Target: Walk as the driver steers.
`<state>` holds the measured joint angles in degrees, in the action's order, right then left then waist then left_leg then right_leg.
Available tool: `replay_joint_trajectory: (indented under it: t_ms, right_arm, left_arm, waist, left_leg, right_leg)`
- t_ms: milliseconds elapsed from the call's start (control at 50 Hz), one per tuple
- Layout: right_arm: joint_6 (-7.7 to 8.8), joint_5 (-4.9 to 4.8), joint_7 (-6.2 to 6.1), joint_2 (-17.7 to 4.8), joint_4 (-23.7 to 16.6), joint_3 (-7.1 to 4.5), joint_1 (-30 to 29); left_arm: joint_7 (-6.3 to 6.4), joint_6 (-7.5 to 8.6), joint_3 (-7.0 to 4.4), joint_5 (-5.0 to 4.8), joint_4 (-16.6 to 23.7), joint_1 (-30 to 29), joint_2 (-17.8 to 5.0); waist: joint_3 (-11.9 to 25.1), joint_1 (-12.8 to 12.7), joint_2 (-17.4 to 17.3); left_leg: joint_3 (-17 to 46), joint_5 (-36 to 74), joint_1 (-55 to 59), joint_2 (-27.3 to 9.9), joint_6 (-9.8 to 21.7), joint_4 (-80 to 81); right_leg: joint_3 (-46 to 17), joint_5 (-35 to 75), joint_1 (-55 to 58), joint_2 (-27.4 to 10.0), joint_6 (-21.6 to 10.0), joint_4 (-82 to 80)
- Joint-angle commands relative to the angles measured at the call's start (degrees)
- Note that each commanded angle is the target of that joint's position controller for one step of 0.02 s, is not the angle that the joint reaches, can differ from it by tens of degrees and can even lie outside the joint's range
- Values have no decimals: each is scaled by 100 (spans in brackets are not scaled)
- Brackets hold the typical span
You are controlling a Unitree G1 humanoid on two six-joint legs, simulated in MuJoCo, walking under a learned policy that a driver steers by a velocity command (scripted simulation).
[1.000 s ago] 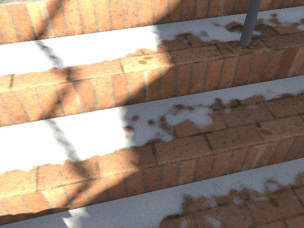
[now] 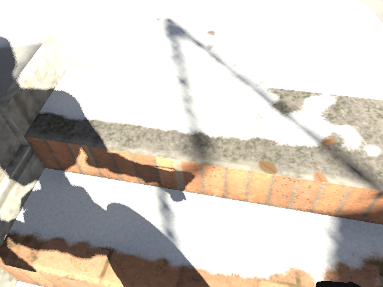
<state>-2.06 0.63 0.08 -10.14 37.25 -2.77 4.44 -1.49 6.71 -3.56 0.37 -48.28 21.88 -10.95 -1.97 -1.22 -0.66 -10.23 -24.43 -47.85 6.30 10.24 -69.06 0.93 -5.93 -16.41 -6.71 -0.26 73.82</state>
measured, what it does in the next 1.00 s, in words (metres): climbs, turning right: right foot 0.17 m higher, then left foot 0.16 m higher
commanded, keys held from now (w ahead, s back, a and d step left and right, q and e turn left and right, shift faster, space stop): w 0.14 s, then w+e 0.50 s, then e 0.30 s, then no key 0.06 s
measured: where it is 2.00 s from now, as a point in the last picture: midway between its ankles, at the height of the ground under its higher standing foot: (244, 131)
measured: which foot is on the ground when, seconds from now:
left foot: down 0.00-0.48, up 0.50-0.90, down 0.92-1.00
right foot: up 0.00-0.44, down 0.46-0.92, up 0.94-1.00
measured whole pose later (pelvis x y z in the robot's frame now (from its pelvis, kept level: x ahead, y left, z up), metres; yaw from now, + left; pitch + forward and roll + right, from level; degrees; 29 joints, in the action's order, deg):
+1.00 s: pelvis +0.60 -0.03 +0.34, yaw -19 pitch +2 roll +2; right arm 0.9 1.0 -2.1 -5.4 32.0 1.4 1.1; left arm -0.7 3.2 -5.4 0.6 -46.2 21.7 -13.5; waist -2.8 -2.2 1.7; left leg -6.3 -20.8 -47.9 -1.6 3.8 -66.2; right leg -8.6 -13.9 -21.7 6.8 -1.3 74.2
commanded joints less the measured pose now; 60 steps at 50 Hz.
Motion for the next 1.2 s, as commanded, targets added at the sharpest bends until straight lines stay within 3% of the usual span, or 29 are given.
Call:
replay_joint_trajectory:
  t_ms: [20,60,100,140,200,260,320,380,400,440,460,500,520,540,600,660,740,820,860,900,920,940,960,980,1020,1060,1120,1160,1200]
  right_arm:
    - [297,39,-57,-705,0,-350,552]
    - [507,151,-57,-68,727,-155,965]
    - [627,122,-59,113,1122,-75,1471]
    - [757,69,27,55,1266,-34,1690]
    - [943,150,112,-235,1704,-30,2412]
    - [982,51,69,-226,1998,59,2514]
    - [847,-101,-282,-394,1967,48,2799]
    - [831,-182,-389,-587,1659,11,2698]
    - [871,-191,-414,-766,1545,-47,2681]
    - [981,-230,-268,-1148,1262,-183,2326]
    - [1054,-236,-145,-1245,1088,-260,2081]
    - [1144,66,162,-877,301,-281,1815]
    - [1091,225,206,-352,55,-159,1959]
    - [1077,257,149,-62,-203,-40,1279]
    - [705,269,-57,761,-573,368,1098]
    - [499,200,-92,483,-746,394,615]
    - [572,188,-295,698,-1446,533,-749]
    - [424,227,-126,786,-1852,665,-1638]
    - [365,-8,-121,734,-1482,612,-623]
    - [307,-183,-232,-55,-1065,261,718]
    - [390,-41,-233,-510,-878,73,1460]
    - [514,171,-221,-1252,-815,-127,1486]
    - [322,103,-290,-1004,-864,-136,943]
    - [317,11,-290,-490,-792,-35,360]
    - [356,81,-312,172,-228,94,227]
    - [526,88,-310,84,81,54,372]
    - [807,161,-195,-116,529,-17,602]
    - [860,149,-130,-373,574,-50,608]
    - [795,51,-206,-511,528,-35,385]
  left_arm:
    - [-59,245,-68,235,1359,-435,-219]
    - [80,101,215,303,1516,-767,335]
    - [169,-62,425,315,1614,-875,667]
    - [158,-184,407,240,1516,-1022,472]
    - [277,-314,555,97,1820,-2178,925]
    - [309,-369,710,39,2357,-3270,1014]
    - [225,-545,706,164,2503,-3441,826]
    - [176,-588,660,-61,1911,-2506,829]
    - [220,-630,588,-165,1726,-2173,709]
    - [253,-661,306,46,1395,-1214,-59]
    - [233,-601,156,127,1252,-774,-257]
    - [291,-693,-190,62,947,-428,-1028]
    - [289,-591,-180,-10,884,-930,-740]
    - [283,-499,-92,-14,548,-798,-392]
    - [186,-297,69,142,-233,-482,171]
    - [94,-129,77,42,-323,-458,-95]
    - [135,26,22,115,-492,476,-563]
    - [444,-276,-108,-13,-465,1261,-678]
    - [464,-330,-209,62,9,517,-937]
    - [359,-246,-341,-129,398,-32,-1332]
    - [231,-112,-389,-218,619,-539,-1386]
    - [61,-11,-279,-312,1065,-415,-708]
    - [8,-62,-310,41,1062,-363,-882]
    - [-36,-174,-292,126,1084,-192,-633]
    - [86,-482,-117,222,977,-217,-132]
    - [244,-654,10,207,1243,-359,92]
    - [356,-648,90,197,1468,-361,123]
    - [318,-688,-3,234,1372,-223,-308]
    - [217,-742,114,23,1433,-396,-198]
  waist:
    - [1382,173,287]
    - [300,-76,423]
    - [233,-150,267]
    - [73,-138,373]
    - [-21,224,-243]
    - [-468,211,-73]
    - [101,273,-359]
    - [1010,-53,-211]
    - [1372,-247,-603]
    - [1756,-657,-1045]
    - [1997,-938,-1170]
    - [2240,-781,1417]
    - [1880,-193,467]
    - [1183,-113,-50]
    - [-142,608,-435]
    - [-656,621,-389]
    - [-405,72,315]
    - [423,-453,233]
    - [1205,156,725]
    - [2043,901,1203]
    - [2303,1434,710]
    - [3250,1188,-1785]
    - [3605,894,-1792]
    - [2797,357,-1081]
    - [792,36,56]
    - [168,-78,19]
    - [299,-459,-269]
    - [536,-568,-275]
    - [713,-579,-622]
  left_leg:
    - [5549,-1819,3003,-1649,598,5090]
    - [3947,-114,2260,-1317,440,4656]
    - [3070,1451,2425,-1222,342,4398]
    - [2482,2129,2520,-1135,48,4525]
    - [2584,1880,3284,-1516,-49,5028]
    - [2009,808,2885,-1305,-517,5762]
    - [1895,3222,3827,-1505,-108,6714]
    - [621,8477,4104,-1439,-119,6048]
    - [762,10614,4309,-1789,-25,5563]
    - [801,12360,5284,-2035,-162,3587]
    - [776,11485,4902,-1887,-237,2243]
    - [1052,1547,1071,260,-969,-3350]
    - [1744,1730,283,-251,-811,-4393]
    - [1610,1894,-378,-283,-673,-5292]
    - [1552,1704,-1349,-711,-412,-5615]
    - [1205,1134,-1696,-901,-589,-4273]
    - [818,52,-3341,-973,-523,-5316]
    - [338,277,-1404,-914,-492,-2216]
    - [185,-8,620,-532,-361,-763]
    - [582,493,2577,-309,-314,625]
    - [1277,940,3654,-632,-194,1734]
    - [4088,3533,5405,-2712,789,2935]
    - [5510,3978,4687,-2826,1196,3957]
    - [5036,1995,4009,-2606,1095,3844]
    - [3880,-443,2480,-2138,536,3685]
    - [3413,-162,1746,-2158,418,3984]
    - [2505,1264,1987,-2013,125,4244]
    - [1764,2310,2155,-1729,272,4455]
    - [978,2501,2330,-1488,111,4749]
  right_leg:
    - [-666,157,-2954,555,-166,3962]
    - [-588,-6,-3838,457,-397,4524]
    - [-590,-237,-4517,374,-482,4698]
    - [-373,-362,-4883,321,-441,4156]
    - [-35,-1103,-6575,641,-669,6007]
    - [98,-1268,-6656,660,-799,4593]
    - [691,-1459,-5545,296,-762,2975]
    - [1524,-1540,-2605,801,-1002,768]
    - [1593,-1423,-1843,1039,-1016,489]
    - [1391,-2071,-1363,1336,-1127,-901]
    - [603,-1774,-294,1279,-1296,-1967]
    - [-5522,-86,1225,-609,-2958,-5213]
    - [-5116,-1443,880,-655,-2582,-5408]
    - [-4833,-2592,300,-567,-2309,-5347]
    - [-2385,-1549,-1111,123,-1461,-5153]
    - [-1540,-1059,-1734,404,-1272,-5375]
    - [-1981,867,-102,6,-1344,-5686]
    - [-1762,3244,656,112,-1270,-6483]
    - [-967,6674,807,196,-956,-5594]
    - [-1416,8320,1056,80,-704,-4358]
    - [-1326,7213,686,273,-458,-2970]
    - [-780,309,-1261,1593,9,116]
    - [-1041,-1597,-1627,1774,75,2216]
    - [-1101,-1361,-2067,1446,53,2544]
    - [-811,-1097,-2668,1034,-99,2250]
    - [-772,-1378,-2951,1110,-255,3065]
    - [-1077,-1193,-3203,954,-305,2287]
    - [-788,-566,-2655,1027,-173,1178]
    - [-269,-1167,-1684,651,-27,-1389]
